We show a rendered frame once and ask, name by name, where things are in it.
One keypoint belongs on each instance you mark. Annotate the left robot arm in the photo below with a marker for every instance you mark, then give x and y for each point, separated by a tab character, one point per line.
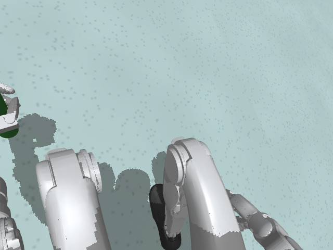
10	237

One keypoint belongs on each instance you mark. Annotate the right robot foot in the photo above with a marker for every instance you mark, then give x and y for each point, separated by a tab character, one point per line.
157	205

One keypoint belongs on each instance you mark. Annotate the right robot hand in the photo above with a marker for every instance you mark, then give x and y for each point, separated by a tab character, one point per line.
242	207

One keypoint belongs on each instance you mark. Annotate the right robot arm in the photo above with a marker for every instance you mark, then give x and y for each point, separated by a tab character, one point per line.
270	234

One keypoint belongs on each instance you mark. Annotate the left robot hand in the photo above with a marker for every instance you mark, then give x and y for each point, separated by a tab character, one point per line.
9	121

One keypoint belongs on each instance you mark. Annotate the can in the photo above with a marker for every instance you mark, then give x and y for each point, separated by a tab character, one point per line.
3	111

